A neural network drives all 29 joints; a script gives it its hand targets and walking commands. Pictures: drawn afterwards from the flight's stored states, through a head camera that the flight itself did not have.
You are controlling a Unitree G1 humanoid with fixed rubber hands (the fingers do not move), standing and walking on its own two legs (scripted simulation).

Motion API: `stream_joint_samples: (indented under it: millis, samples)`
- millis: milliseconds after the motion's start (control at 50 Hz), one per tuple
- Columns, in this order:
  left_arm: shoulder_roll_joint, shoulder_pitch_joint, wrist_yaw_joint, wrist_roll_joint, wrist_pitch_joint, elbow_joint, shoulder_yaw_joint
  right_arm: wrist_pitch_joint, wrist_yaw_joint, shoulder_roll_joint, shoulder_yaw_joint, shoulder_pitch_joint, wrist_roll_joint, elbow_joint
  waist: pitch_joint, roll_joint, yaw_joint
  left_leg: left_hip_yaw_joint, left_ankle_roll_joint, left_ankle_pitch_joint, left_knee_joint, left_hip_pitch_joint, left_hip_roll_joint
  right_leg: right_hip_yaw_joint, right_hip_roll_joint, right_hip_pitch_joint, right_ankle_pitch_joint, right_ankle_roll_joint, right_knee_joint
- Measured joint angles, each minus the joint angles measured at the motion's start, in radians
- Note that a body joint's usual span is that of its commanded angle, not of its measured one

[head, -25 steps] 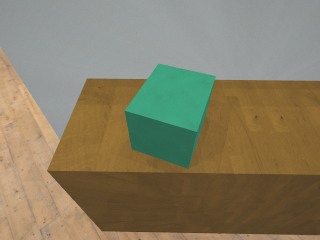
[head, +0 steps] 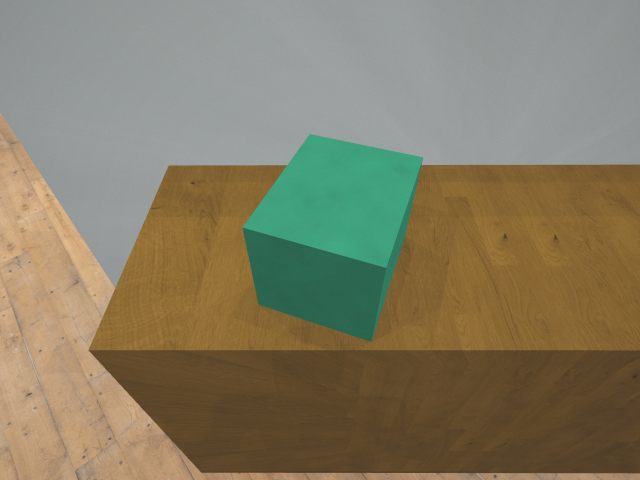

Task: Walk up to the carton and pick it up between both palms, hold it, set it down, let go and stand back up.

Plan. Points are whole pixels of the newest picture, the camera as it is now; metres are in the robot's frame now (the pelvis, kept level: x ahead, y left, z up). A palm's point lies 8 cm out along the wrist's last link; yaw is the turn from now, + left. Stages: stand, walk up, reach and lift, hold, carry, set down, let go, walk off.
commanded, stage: stand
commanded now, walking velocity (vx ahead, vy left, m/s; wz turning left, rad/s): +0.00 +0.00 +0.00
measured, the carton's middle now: (339, 232) +0.48 -0.03 +0.04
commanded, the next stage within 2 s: none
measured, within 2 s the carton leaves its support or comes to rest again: neither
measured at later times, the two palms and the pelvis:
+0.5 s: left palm out of the picture +0.06 +0.28 -0.12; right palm out of the picture +0.07 -0.29 -0.13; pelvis +0.00 +0.00 +0.00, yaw +0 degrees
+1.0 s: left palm out of the picture +0.06 +0.29 -0.12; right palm out of the picture +0.06 -0.29 -0.13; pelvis +0.00 -0.01 +0.00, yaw +0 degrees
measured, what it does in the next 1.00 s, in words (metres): stands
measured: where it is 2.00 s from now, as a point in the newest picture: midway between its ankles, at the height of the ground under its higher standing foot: outside the picture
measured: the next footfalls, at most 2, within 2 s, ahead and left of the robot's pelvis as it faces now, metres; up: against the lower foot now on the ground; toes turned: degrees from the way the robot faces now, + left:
none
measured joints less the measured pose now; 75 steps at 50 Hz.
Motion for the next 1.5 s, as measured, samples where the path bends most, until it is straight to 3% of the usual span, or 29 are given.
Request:
stream_joint_samples:
  millis: [1500]
  samples:
    - [-0.019,0.017,0.003,0.002,-0.001,-0.012,0.000,0.001,0.003,0.007,0.001,0.013,-0.001,0.005,0.014,-0.001,0.000,-0.008,-0.017,-0.008,0.015,-0.014,0.020,-0.009,0.019,-0.006,-0.004,-0.017,0.002]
